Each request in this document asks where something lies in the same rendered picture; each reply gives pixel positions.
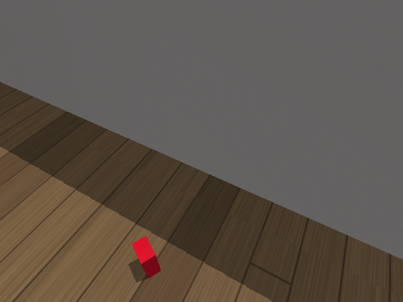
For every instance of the carton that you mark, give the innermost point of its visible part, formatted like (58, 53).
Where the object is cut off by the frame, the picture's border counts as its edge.
(146, 256)

